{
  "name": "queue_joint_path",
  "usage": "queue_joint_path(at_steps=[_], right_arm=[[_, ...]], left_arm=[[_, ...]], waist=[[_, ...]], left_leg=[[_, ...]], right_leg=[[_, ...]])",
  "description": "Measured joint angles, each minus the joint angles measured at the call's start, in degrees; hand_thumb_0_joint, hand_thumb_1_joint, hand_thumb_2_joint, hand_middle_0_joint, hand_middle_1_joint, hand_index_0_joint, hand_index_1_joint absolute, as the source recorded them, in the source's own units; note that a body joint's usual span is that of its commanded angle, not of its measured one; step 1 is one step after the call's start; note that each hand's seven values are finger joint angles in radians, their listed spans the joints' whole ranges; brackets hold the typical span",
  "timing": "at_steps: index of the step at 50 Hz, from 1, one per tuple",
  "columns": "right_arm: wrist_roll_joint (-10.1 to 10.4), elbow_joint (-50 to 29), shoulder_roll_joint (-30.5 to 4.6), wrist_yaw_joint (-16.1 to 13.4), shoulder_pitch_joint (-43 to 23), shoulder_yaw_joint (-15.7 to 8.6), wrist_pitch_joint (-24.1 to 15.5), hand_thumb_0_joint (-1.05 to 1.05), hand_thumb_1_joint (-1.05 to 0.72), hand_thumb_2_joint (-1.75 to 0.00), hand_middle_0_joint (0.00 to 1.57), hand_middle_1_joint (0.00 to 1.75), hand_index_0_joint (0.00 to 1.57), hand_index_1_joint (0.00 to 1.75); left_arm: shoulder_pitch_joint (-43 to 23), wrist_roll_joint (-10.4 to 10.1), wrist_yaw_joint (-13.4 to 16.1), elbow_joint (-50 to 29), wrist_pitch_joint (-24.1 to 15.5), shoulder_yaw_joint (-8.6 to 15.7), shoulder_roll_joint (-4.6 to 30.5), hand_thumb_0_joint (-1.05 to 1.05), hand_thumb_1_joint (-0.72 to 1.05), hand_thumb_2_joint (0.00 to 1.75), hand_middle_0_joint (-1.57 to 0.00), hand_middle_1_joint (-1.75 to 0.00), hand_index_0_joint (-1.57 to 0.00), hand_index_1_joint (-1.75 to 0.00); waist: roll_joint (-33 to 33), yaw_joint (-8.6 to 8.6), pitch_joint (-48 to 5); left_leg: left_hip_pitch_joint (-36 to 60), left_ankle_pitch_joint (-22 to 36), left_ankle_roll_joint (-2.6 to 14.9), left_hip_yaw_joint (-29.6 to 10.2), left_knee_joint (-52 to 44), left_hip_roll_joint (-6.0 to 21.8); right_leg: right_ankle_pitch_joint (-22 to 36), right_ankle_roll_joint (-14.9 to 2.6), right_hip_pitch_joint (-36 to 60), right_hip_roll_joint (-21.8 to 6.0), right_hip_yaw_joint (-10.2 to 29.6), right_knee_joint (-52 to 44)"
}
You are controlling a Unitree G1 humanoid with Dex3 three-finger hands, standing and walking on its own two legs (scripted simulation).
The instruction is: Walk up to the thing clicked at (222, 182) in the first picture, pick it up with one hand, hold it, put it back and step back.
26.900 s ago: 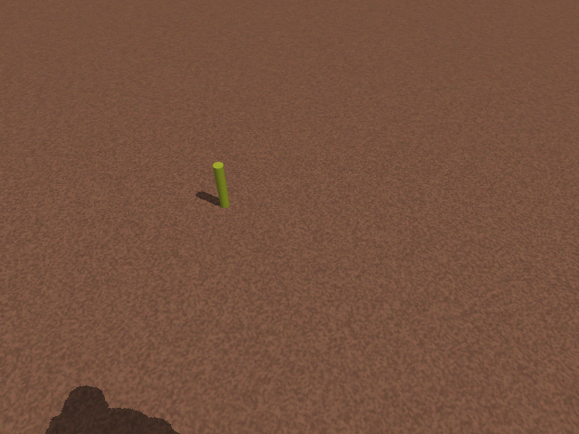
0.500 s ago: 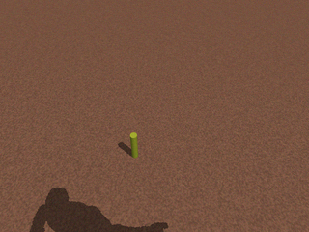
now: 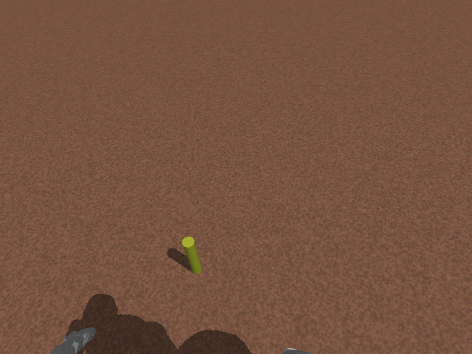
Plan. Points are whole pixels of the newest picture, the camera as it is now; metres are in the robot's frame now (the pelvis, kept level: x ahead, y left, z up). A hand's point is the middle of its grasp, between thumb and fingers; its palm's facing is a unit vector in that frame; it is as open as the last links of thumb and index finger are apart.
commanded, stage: walk up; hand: left
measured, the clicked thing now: (192, 256) +0.59 +0.21 -0.63
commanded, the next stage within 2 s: stand in 1.92 s
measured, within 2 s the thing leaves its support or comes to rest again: neither
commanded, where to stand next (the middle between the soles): +0.26 +0.00 m, yaw +0 degrees
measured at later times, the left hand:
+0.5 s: hand (82, 334) +0.20 +0.31 -0.15, palm faces -0.05 -0.95 -0.31, open 7.4 cm
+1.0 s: hand (116, 280) +0.30 +0.27 -0.13, palm faces -0.05 -0.93 -0.37, open 7.4 cm
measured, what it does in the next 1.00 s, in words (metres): walks ahead: left foot, then right foot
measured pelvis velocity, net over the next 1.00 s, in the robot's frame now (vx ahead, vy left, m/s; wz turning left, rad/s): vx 0.18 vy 0.02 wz -0.02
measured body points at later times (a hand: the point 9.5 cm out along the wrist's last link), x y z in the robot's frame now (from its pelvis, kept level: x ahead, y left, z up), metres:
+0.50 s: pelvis +0.15 +0.05 +0.02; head +0.18 +0.09 +0.46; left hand +0.20 +0.36 -0.13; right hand +0.21 -0.27 -0.07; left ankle +0.20 +0.16 -0.72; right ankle +0.13 -0.09 -0.66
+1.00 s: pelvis +0.18 +0.02 +0.01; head +0.20 +0.00 +0.46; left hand +0.30 +0.31 -0.10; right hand +0.26 -0.28 -0.13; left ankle +0.19 +0.16 -0.72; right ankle +0.23 -0.10 -0.72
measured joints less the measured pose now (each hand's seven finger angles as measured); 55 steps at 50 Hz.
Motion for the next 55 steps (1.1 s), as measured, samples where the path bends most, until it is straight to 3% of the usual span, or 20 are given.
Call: queue_joint_path(at_steps=[2, 5, 10, 14, 17, 19, 23, 28, 33, 36, 39, 42, 44, 46, 49, 55], right_arm=[[0.22, -0.23, -0.33, 0.31, -0.68, 0.29, -0.09, 0.01, -0.91, -0.89, 0.20, 0.30, 0.20, 0.30], [0.18, -1.53, -1.39, 1.06, -1.19, -0.01, -0.42, 0.01, -0.91, -0.89, 0.21, 0.30, 0.20, 0.30], [-0.78, -1.88, -2.83, 1.88, -0.72, -1.26, -0.41, 0.01, -0.91, -0.89, 0.20, 0.30, 0.20, 0.30], [-1.32, -0.62, -3.01, 2.15, 0.05, -1.74, -0.41, 0.01, -0.91, -0.89, 0.20, 0.30, 0.20, 0.30], [-1.53, -0.20, -3.03, 1.69, 0.67, -1.82, -1.51, 0.01, -0.91, -0.89, 0.20, 0.30, 0.20, 0.30], [-1.86, 0.00, -2.04, 0.72, 0.15, -1.77, -2.43, 0.01, -0.91, -0.89, 0.20, 0.30, 0.20, 0.30], [-1.47, -1.58, -0.83, -0.12, -1.37, -0.56, -2.91, 0.01, -0.91, -0.89, 0.20, 0.30, 0.20, 0.30], [-0.63, -3.23, 0.55, -1.26, -2.30, 1.09, -3.72, 0.01, -0.91, -0.89, 0.21, 0.30, 0.20, 0.30], [-0.57, -3.44, 0.33, -1.81, -4.83, 1.82, -2.36, 0.01, -0.90, -0.89, 0.21, 0.30, 0.21, 0.30], [-0.06, -3.38, -0.14, -1.77, -6.51, 1.90, -1.24, 0.01, -0.90, -0.89, 0.21, 0.30, 0.21, 0.30], [0.85, -1.97, -0.91, -1.94, -8.80, 1.60, 0.33, 0.01, -0.90, -0.89, 0.21, 0.30, 0.20, 0.30], [1.09, -0.23, -0.63, -2.12, -10.12, 1.75, 1.28, 0.01, -0.91, -0.89, 0.21, 0.30, 0.20, 0.30], [1.22, 1.18, -0.66, -1.84, -10.74, 1.91, 1.19, 0.01, -0.91, -0.89, 0.20, 0.30, 0.20, 0.30], [1.12, 2.79, -0.32, -1.68, -11.25, 1.94, 0.89, 0.01, -0.91, -0.89, 0.20, 0.30, 0.20, 0.30], [0.59, 5.23, 0.31, -1.33, -11.19, 2.41, 0.76, 0.01, -0.91, -0.89, 0.20, 0.30, 0.20, 0.30], [-0.12, 9.95, 0.55, -0.79, -10.55, 3.03, 0.75, 0.01, -0.91, -0.89, 0.21, 0.30, 0.20, 0.30]], left_arm=[[0.86, -0.37, 0.37, -0.50, -0.07, -0.32, -0.67, 0.00, 0.90, 0.89, -0.20, -0.30, -0.21, -0.30], [3.18, -0.23, 0.44, -0.36, 0.00, -0.59, -1.04, 0.00, 0.90, 0.89, -0.20, -0.30, -0.21, -0.30], [6.77, 0.49, 0.05, -0.30, 0.26, -0.34, -0.06, 0.01, 0.90, 0.89, -0.21, -0.30, -0.21, -0.30], [8.43, 1.02, -0.53, -1.02, 0.77, 0.31, 1.75, 0.01, 0.90, 0.89, -0.21, -0.30, -0.21, -0.30], [9.41, 0.97, -0.62, -1.01, 1.56, 0.43, 3.24, 0.01, 0.90, 0.89, -0.21, -0.30, -0.21, -0.30], [9.31, 0.79, 0.06, -0.11, 2.55, 0.62, 4.25, 0.01, 0.90, 0.89, -0.20, -0.30, -0.21, -0.30], [8.47, 0.48, 1.25, 1.88, 4.08, -0.28, 3.73, 0.01, 0.90, 0.89, -0.20, -0.30, -0.21, -0.30], [6.00, -0.48, 1.59, 1.94, 4.13, -0.77, 3.50, 0.01, 0.90, 0.89, -0.20, -0.30, -0.21, -0.30], [3.58, -0.77, 1.98, 2.78, 4.04, -1.20, 2.56, 0.01, 0.90, 0.89, -0.20, -0.30, -0.21, -0.30], [2.58, -0.65, 2.23, 3.79, 3.70, -1.34, 2.12, 0.01, 0.90, 0.89, -0.20, -0.30, -0.21, -0.30], [1.23, -0.01, 2.47, 5.38, 3.27, -1.49, 0.55, 0.01, 0.90, 0.89, -0.20, -0.30, -0.21, -0.30], [-0.06, 0.19, 2.30, 5.84, 3.13, -2.37, -0.16, 0.01, 0.90, 0.89, -0.20, -0.30, -0.21, -0.30], [-1.00, 0.28, 2.35, 6.05, 3.14, -2.81, -0.62, 0.01, 0.90, 0.89, -0.20, -0.30, -0.21, -0.30], [-2.50, 0.22, 2.43, 6.56, 3.30, -2.97, -0.78, 0.01, 0.90, 0.89, -0.20, -0.30, -0.21, -0.30], [-4.09, -0.09, 2.41, 7.53, 3.53, -2.97, -0.96, 0.01, 0.90, 0.89, -0.20, -0.30, -0.21, -0.30], [-6.10, -0.13, 2.09, 10.54, 3.73, -3.09, -1.29, 0.01, 0.90, 0.89, -0.20, -0.30, -0.21, -0.30]], waist=[[0.19, 0.71, -0.12], [1.05, 1.13, -0.91], [1.46, 1.26, -2.13], [0.10, 2.26, -2.76], [-1.40, 2.70, -3.61], [-4.79, 2.55, -3.49], [-5.38, 1.00, -3.26], [-6.08, 0.75, -1.34], [-4.87, 1.16, -0.15], [-3.61, 1.10, -0.14], [0.12, 0.92, -0.09], [0.37, 1.21, -0.82], [0.59, 1.20, -1.27], [0.12, 1.06, -0.99], [-0.95, 1.04, -1.59], [-2.23, 0.54, -3.58]], left_leg=[[-5.99, 3.19, 0.18, -1.13, 5.55, -0.12], [-12.50, 9.04, -0.31, -2.19, 3.19, 2.18], [-17.22, 13.89, -2.96, -2.05, -9.35, 5.60], [-15.43, 15.32, -3.62, 0.09, -21.55, 6.09], [-11.34, 18.86, -2.96, 1.59, -28.40, 4.79], [-10.54, 18.38, -2.39, 3.25, -27.01, 2.57], [-8.90, 15.30, -1.44, 3.54, -26.34, 3.02], [-4.75, 15.91, -1.63, 3.84, -30.64, 2.79], [-4.15, 13.50, -2.05, 4.61, -28.43, 3.09], [-5.47, 10.61, -2.79, 4.79, -23.97, 3.50], [-6.99, 8.13, -3.11, 3.39, -19.48, 5.41], [-7.14, 1.94, -1.99, 1.95, -18.32, 3.24], [-5.89, 4.69, -1.96, 1.63, -21.43, 2.57], [-4.78, 11.10, -3.52, 1.90, -24.73, 2.20], [-3.37, 12.16, -4.41, 2.22, -27.92, 1.79], [-0.79, 14.55, -4.40, 2.15, -32.94, 2.09]], right_leg=[[0.39, -0.09, 2.65, -0.13, 0.20, -3.06], [1.52, 0.16, 6.07, 0.43, 0.40, -8.12], [0.79, 0.40, 9.24, 1.14, 0.00, -11.86], [-2.17, 1.18, 10.09, 1.02, -0.40, -10.67], [-6.54, 2.17, 9.53, 0.39, -0.37, -6.18], [-10.67, 1.36, 7.77, -1.86, 1.25, 0.41], [-16.13, 0.79, 1.12, 1.36, 4.34, 16.15], [-11.87, 1.53, -3.58, 0.77, 7.25, 17.85], [-6.83, 2.49, -2.92, -1.57, 5.83, 7.93], [-2.10, 2.16, 0.32, -1.39, 4.24, 0.74], [-3.72, 3.48, 1.58, 0.41, 2.93, -0.09], [-4.40, 3.04, 0.62, -0.59, 3.26, 1.35], [-4.16, 3.13, 0.26, -0.96, 3.36, 1.11], [-3.80, 3.37, 0.46, -1.55, 3.44, 0.65], [-2.54, 3.53, 1.37, -1.92, 3.70, -1.59], [0.36, 3.65, 4.37, -1.53, 3.39, -7.38]])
